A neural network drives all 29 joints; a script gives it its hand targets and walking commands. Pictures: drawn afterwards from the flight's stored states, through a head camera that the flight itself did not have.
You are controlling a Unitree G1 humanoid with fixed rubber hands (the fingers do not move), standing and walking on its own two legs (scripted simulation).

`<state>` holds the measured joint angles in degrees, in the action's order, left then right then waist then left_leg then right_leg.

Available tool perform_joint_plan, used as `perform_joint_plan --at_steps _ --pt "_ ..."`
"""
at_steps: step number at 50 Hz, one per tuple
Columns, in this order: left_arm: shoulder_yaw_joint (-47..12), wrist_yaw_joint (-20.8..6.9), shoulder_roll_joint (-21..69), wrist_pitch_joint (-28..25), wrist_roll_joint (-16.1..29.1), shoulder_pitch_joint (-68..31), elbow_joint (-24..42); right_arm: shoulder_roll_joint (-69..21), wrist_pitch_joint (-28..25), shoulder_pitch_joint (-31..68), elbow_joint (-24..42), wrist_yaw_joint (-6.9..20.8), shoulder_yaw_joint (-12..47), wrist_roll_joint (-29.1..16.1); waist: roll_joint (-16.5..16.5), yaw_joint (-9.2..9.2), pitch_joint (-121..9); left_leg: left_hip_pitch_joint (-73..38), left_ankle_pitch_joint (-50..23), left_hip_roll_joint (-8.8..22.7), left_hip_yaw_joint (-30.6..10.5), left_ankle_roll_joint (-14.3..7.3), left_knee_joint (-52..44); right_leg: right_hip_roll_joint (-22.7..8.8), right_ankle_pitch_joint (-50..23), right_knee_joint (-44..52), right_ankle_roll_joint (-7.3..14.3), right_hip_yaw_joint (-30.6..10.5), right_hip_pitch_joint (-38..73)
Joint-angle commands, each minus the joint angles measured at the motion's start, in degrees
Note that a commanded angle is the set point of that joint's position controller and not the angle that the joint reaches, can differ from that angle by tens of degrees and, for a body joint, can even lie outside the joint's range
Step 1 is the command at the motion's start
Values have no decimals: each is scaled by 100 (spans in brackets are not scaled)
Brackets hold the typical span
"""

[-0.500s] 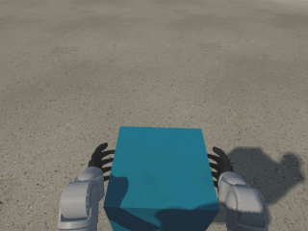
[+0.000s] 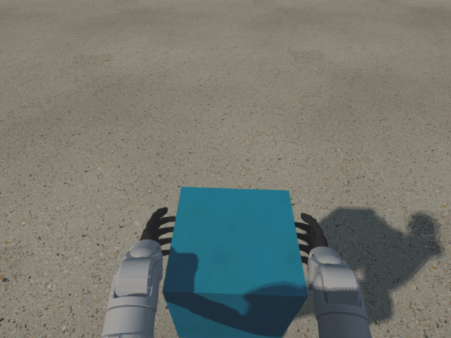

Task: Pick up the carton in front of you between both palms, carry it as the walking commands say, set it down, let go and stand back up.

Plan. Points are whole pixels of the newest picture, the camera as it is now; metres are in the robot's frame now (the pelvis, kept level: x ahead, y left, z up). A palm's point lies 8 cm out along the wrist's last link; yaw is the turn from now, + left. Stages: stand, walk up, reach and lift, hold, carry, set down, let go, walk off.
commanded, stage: carry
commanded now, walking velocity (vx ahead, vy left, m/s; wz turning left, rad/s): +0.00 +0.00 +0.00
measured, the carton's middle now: (232, 266) +0.29 +0.00 -0.05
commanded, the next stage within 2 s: hold in 0.28 s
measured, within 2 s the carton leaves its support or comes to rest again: neither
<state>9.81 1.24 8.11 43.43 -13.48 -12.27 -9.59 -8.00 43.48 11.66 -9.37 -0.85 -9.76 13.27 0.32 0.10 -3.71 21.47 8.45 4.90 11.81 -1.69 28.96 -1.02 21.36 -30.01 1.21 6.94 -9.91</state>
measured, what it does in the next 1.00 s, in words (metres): shifts its weight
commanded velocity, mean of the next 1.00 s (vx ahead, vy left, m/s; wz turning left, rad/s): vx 0.00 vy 0.00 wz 0.00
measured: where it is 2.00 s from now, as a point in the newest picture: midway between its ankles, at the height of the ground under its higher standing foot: outside the picture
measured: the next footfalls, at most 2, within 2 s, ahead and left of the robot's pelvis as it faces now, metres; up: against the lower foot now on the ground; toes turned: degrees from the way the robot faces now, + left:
none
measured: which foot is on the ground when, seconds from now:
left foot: down 0.00-1.00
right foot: down 0.00-1.00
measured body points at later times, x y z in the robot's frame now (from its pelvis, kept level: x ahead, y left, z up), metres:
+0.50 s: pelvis -0.01 +0.00 +0.01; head -0.01 +0.01 +0.46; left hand +0.29 +0.13 +0.02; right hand +0.27 -0.17 +0.03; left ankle +0.07 +0.12 -0.73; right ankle -0.06 -0.10 -0.73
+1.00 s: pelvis -0.04 +0.04 +0.00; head -0.03 +0.06 +0.44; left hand +0.32 +0.13 +0.01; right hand +0.27 -0.17 +0.01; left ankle +0.07 +0.11 -0.73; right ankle -0.06 -0.10 -0.73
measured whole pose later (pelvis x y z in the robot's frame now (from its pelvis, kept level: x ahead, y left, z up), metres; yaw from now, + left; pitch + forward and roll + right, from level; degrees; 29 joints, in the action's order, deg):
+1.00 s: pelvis -0.04 +0.04 +0.00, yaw -9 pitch -6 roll +0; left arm 24.3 1.8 11.5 33.1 -19.6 -28.1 -26.3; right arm -9.4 28.3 29.1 -32.7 4.1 -27.1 22.6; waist 2.9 -0.3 6.7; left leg 16.4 8.9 -2.5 0.5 -1.4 30.8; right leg 1.0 20.2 -35.1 2.1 -5.0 -9.5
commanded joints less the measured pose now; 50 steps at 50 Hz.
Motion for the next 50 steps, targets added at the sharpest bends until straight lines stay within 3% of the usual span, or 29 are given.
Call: perform_joint_plan --at_steps 1,9,14,15,16,17,18,20,22,24,29,37,40,44,50 --pt "-2970 -1170 4776 -607 1272 -2768 229 -4711 -651 2933 315 1155 2961 -1260 -42 -9 -1487 -1255 -892 545 -708 -18 -225 -697 -1231 567 113 -571 -302" --pt "-3394 -1197 5076 -486 1479 -2609 608 -5027 -527 2725 647 1180 3347 -1445 -59 -11 -1769 -1342 -1364 570 -699 -66 -102 -691 -1629 336 91 -548 -206" --pt "-3266 -1188 4925 -297 1414 -2425 602 -4851 -340 2534 645 1158 3214 -1383 -23 -10 -1671 -1292 -1317 550 -671 -60 -92 -695 -1652 365 83 -538 -273" --pt "-3275 -1185 4985 -299 1433 -1799 767 -5083 -438 2095 499 1169 3095 -1365 678 -111 -876 -3165 -2266 -1021 -1578 -73 -236 266 -3226 956 87 -1540 -806" --pt "-3267 -1141 4751 -415 1373 -1929 861 -4867 -600 2114 589 1070 2948 -1211 717 51 -1133 -3725 -2598 -892 -1710 -35 -214 333 -3321 989 89 -1552 -948" --pt "-3210 -1126 4662 -438 1314 -1999 953 -4768 -632 2090 538 1029 2895 -1130 266 -27 -1103 -3486 -2346 -873 -1695 8 -349 367 -3069 983 78 -1506 -567" --pt "-3290 -1123 4745 -451 1366 -2176 952 -4691 -661 2058 506 996 2807 -1078 189 108 -1030 -3314 -2565 -878 -1698 36 -357 435 -3123 972 38 -1448 -338" --pt "-3361 -1112 4719 -526 1400 -2268 966 -4652 -767 2169 457 957 2793 -1099 139 122 -1091 -3444 -2503 -924 -1701 107 -360 420 -3002 1118 76 -1491 -356" --pt "-3312 -1048 4728 -591 1313 -2195 899 -4662 -838 2327 489 971 2884 -1221 64 15 -1194 -3666 -2430 -969 -1673 101 -336 413 -2873 1144 55 -1513 -492" --pt "-3260 -1061 4682 -599 1270 -2289 865 -4644 -856 2471 454 1003 2884 -1198 92 -49 -975 -3434 -1890 -1032 -1611 144 -395 384 -2318 1253 96 -1497 -436" --pt "-3116 -1045 4800 -592 1110 -2254 570 -4760 -873 2796 231 1138 2967 -1314 101 -176 -746 -3780 -1384 -1022 -1601 106 -401 324 -1519 1372 152 -1509 -1066" --pt "-3178 -1168 4989 -575 1205 -2663 363 -4984 -935 3025 -101 1180 2778 -1195 183 -55 -488 -4149 -655 -946 -1582 144 -389 189 -584 1561 371 -1536 -1775" --pt "-3025 -1195 5139 -614 1193 -3220 -5 -4946 -1047 3539 -474 1227 2480 -1002 182 10 -343 -4024 -46 -919 -1600 158 -356 210 73 1481 423 -1467 -1981" --pt "-2535 -1244 5576 -820 1075 -4118 -966 -4921 -1379 4507 -1397 1464 1807 -638 31 89 -399 -3673 1033 -822 -1823 219 -331 283 625 1031 475 -1379 -2149" --pt "-794 -1032 5232 -1309 221 -4763 -2456 -4219 -1930 5259 -2843 1592 108 383 -82 121 -199 -2655 1689 -726 -2167 244 -81 464 610 171 447 -1291 -2621"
